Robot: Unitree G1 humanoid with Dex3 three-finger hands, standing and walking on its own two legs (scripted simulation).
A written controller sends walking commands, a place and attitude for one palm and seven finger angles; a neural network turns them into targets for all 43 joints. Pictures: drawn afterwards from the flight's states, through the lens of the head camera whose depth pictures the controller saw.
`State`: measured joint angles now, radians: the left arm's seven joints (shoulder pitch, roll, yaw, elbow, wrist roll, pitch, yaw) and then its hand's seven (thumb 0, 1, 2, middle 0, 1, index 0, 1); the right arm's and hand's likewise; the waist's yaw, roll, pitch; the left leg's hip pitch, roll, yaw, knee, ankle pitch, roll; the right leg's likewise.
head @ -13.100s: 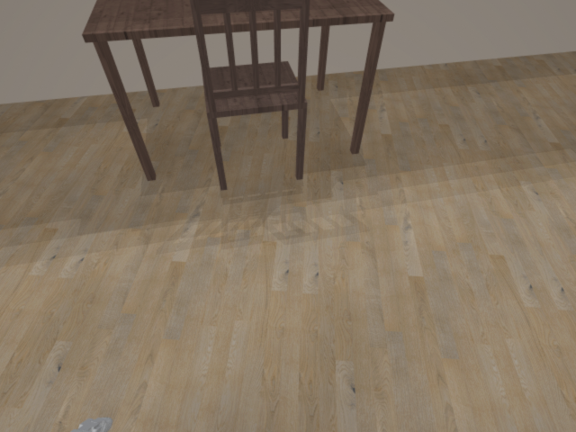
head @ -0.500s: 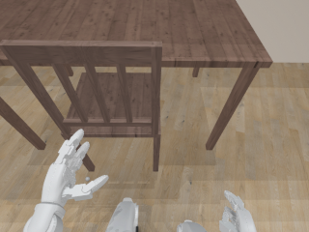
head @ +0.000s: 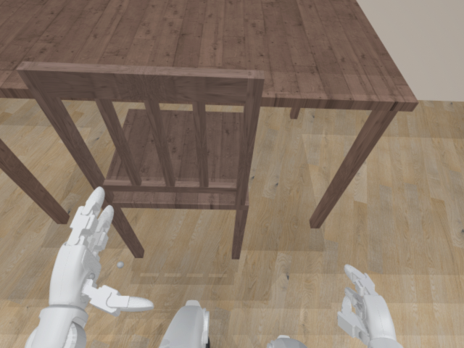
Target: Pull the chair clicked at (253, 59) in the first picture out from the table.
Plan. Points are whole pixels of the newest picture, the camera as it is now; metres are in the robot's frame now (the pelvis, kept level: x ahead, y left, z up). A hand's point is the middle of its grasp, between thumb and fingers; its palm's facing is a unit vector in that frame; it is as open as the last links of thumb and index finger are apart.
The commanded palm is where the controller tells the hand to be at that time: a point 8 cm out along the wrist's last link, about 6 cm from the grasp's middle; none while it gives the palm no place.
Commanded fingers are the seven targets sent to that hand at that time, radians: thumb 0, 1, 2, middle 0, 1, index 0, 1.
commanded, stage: raise the hand toward the chair's back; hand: left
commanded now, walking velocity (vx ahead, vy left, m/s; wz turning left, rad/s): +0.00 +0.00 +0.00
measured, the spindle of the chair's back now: (162, 147) +0.51 +0.19 -0.01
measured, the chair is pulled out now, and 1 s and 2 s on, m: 0.00 0.00 0.00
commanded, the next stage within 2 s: aim the fingers beside a spindle in 0.84 s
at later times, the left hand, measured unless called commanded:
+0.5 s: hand (113, 247) +0.25 +0.20 +0.06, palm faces +0.06 -1.00 -0.06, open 17.0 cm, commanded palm +0.23 +0.25 +0.06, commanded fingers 0.00 -0.50 0.30 -0.06 -0.08 -0.06 -0.08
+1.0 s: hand (126, 244) +0.26 +0.18 +0.06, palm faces +0.06 -1.00 -0.06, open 17.0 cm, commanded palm +0.24 +0.24 +0.06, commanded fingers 0.00 -0.50 0.30 -0.06 -0.08 -0.06 -0.08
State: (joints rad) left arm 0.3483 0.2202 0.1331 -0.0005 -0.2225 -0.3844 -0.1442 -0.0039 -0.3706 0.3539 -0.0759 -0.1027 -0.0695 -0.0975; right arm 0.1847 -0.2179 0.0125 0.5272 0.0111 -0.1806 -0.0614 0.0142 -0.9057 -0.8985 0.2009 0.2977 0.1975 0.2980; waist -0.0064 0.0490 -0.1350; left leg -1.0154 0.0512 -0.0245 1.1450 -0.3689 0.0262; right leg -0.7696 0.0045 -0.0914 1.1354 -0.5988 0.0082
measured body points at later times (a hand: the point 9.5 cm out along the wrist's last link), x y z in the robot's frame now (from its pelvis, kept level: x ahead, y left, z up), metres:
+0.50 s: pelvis +0.01 -0.01 +0.01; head +0.06 +0.00 +0.46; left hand +0.25 +0.25 +0.06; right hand +0.17 -0.25 -0.07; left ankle +0.10 +0.10 -0.65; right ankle -0.02 -0.13 -0.65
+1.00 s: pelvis +0.02 -0.02 +0.01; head +0.07 -0.02 +0.46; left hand +0.25 +0.24 +0.06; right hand +0.19 -0.26 -0.07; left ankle +0.10 +0.10 -0.65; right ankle -0.02 -0.13 -0.65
